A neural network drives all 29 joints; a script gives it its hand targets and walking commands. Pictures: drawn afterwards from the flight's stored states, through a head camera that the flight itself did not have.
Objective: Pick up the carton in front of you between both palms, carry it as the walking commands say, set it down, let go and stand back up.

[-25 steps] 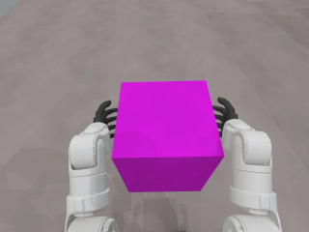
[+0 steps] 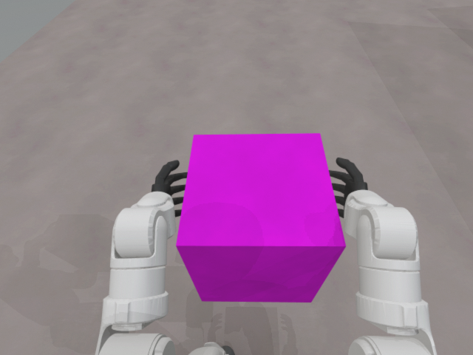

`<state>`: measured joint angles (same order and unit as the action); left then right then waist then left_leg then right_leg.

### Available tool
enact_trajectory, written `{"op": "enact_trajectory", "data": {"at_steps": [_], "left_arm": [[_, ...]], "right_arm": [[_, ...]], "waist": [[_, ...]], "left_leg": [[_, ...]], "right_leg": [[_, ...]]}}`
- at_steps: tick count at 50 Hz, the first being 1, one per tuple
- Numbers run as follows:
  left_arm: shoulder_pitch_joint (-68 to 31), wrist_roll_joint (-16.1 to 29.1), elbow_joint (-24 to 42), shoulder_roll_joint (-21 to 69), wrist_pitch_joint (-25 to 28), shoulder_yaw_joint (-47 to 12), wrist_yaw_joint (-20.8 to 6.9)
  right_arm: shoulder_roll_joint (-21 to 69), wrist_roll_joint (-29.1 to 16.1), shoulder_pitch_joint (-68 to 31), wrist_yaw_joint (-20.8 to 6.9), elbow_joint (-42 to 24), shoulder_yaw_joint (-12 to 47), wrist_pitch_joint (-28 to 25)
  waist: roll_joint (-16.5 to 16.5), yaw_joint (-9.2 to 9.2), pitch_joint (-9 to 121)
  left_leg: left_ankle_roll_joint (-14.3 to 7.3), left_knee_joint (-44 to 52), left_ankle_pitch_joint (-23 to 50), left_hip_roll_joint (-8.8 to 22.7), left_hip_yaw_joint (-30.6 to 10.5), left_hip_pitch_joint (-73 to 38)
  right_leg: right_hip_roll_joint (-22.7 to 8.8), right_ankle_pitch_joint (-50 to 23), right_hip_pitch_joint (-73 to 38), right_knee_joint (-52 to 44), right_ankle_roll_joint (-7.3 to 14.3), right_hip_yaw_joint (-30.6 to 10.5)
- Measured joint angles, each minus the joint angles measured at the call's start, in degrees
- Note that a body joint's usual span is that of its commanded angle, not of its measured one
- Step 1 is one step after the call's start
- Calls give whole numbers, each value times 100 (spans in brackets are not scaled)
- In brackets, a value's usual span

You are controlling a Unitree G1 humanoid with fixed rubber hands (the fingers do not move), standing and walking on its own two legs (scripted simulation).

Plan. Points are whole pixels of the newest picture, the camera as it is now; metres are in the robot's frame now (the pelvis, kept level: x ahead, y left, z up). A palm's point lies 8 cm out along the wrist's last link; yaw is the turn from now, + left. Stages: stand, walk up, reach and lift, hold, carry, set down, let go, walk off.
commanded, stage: carry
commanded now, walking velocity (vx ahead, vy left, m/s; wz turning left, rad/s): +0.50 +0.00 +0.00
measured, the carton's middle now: (256, 224) +0.34 +0.01 +0.04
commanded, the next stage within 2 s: none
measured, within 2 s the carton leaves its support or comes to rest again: neither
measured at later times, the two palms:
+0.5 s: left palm (195, 103) +0.62 +0.16 +0.10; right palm (328, 100) +0.62 -0.14 +0.11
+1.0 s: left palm (205, 47) +0.91 +0.18 +0.10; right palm (307, 44) +0.92 -0.12 +0.10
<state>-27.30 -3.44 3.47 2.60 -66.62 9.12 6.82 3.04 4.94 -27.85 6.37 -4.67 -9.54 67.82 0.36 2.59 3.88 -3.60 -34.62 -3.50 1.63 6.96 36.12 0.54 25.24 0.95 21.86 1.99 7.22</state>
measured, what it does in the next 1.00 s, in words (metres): walks ahead: left foot, then right foot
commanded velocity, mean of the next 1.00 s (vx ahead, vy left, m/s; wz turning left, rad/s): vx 0.50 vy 0.00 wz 0.00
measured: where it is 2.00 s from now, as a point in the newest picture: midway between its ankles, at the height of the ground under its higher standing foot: (255, 167)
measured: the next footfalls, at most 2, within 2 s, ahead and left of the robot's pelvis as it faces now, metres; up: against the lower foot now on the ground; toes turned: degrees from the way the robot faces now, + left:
left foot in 0.04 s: +0.22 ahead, +0.08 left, +0.00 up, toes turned +6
right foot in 0.56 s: +0.53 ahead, -0.09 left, +0.00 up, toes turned -9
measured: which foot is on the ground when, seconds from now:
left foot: up 0.00-0.02, down 0.04-0.58, up 0.60-1.00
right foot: down 0.00-0.06, up 0.08-0.54, down 0.56-1.00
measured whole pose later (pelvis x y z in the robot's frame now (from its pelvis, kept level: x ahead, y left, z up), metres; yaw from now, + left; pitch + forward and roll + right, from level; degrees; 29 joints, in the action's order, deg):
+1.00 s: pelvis +0.65 +0.02 +0.00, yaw +1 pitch +3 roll +0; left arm -8.7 -7.0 18.2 7.6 -69.9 5.3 5.3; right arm 7.5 7.0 -8.1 4.6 -19.3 -6.2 69.9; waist -0.4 0.6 9.0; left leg -0.1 -27.8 -4.4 4.6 10.4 29.4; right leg -2.5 23.0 -4.1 16.2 -1.3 10.2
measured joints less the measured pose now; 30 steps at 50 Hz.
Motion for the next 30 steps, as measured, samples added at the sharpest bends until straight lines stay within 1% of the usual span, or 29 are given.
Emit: {"op": "enact_trajectory", "data": {"at_steps": [1,2,3,4,5,6,7,8,9,11,13,16,18,21,25,27,28,29,30], "left_arm": [[-136,20,-120,-69,-26,-4,6],[-259,43,-246,-143,-57,3,7],[-406,82,-406,-248,-66,4,5],[-544,126,-588,-334,-65,25,2],[-642,152,-758,-385,-71,50,0],[-702,155,-893,-402,-95,71,-1],[-745,131,-990,-384,-132,84,6],[-774,87,-1052,-346,-169,105,8],[-790,37,-1074,-302,-202,126,10],[-787,-55,-1024,-210,-237,168,13],[-720,-129,-878,-113,-224,211,16],[-481,-213,-531,53,-161,264,16],[-247,-257,-230,174,-116,272,15],[195,-299,316,364,-71,250,11],[887,-309,1041,589,-54,211,-26],[1185,-323,1257,650,-60,116,-62],[1286,-326,1278,619,-74,-7,-70],[1363,-338,1219,590,-44,-121,-78],[1401,-350,1152,576,-46,-189,-85]], "right_arm": [[-30,-9,-140,3,140,-19,2],[-57,-9,-301,5,317,-28,11],[-51,2,-440,13,507,-49,-28],[-52,22,-568,20,699,-58,-69],[-62,25,-663,28,882,-61,-85],[-80,9,-706,38,1021,-60,-80],[-102,-24,-708,69,1110,-53,-62],[-127,-67,-684,77,1153,-60,-44],[-148,-113,-653,84,1163,-70,-33],[-165,-183,-598,95,1115,-104,-31],[-138,-207,-536,98,1004,-158,-60],[-26,-194,-364,92,734,-245,-123],[80,-155,-181,66,476,-288,-157],[287,-62,192,-6,-30,-324,-175],[630,129,842,-138,-733,-272,-186],[620,188,1187,-195,-1006,-102,-156],[564,195,1332,-212,-1097,-21,-124],[528,193,1426,-217,-1123,-5,-102],[519,199,1506,-218,-1135,-10,-71]], "waist": [[-35,-19,9],[-21,-49,25],[-123,-157,11],[-201,-260,-30],[-211,-341,-78],[-189,-412,-123],[-153,-471,-168],[-123,-516,-211],[-99,-549,-257],[-57,-599,-343],[-24,-626,-388],[-2,-611,-371],[-4,-563,-325],[-27,-440,-224],[-47,-273,-13],[-29,-249,73],[-21,-257,125],[109,-214,156],[159,-168,157]], "left_leg": [[-69,256,54,-88,85,-207],[-102,497,58,-144,159,-480],[-155,312,-87,-222,212,-509],[-219,15,-320,-276,234,-464],[-273,-150,-523,-299,231,-483],[-311,-178,-658,-316,214,-560],[-304,-110,-702,-328,188,-675],[-310,-1,-737,-342,165,-805],[-321,134,-767,-354,147,-947],[-320,416,-813,-360,113,-1238],[-314,689,-864,-356,76,-1526],[-261,1118,-950,-335,18,-1987],[-202,1404,-1026,-309,-23,-2325],[-96,1775,-1204,-263,-66,-2870],[72,2030,-1631,-193,-67,-3604],[170,1644,-2015,-129,-40,-3812],[221,1123,-2254,-81,-12,-3761],[250,310,-2189,72,-21,-3493],[294,-723,-2160,82,-180,-3084]], "right_leg": [[-32,206,-64,240,-38,7],[-59,422,-26,724,-71,43],[-188,453,177,1466,-82,66],[-197,343,546,2441,-113,-143],[-113,285,981,3433,-106,-384],[-37,206,1409,4250,-68,-539],[-1,93,1805,4804,-35,-613],[-14,-40,2168,5089,-19,-642],[-58,-166,2492,5157,-23,-654],[-176,-364,3031,4931,-68,-654],[-297,-538,3441,4484,-142,-636],[-432,-873,3816,3659,-252,-552],[-472,-1195,3908,3062,-297,-456],[-450,-1770,3807,2088,-315,-264],[-269,-2460,3263,732,-251,148],[-135,-2642,2740,119,-176,427],[-95,-2488,2457,-28,-20,507],[-29,-2189,2421,185,180,583],[-23,-1940,2406,409,295,614]]}}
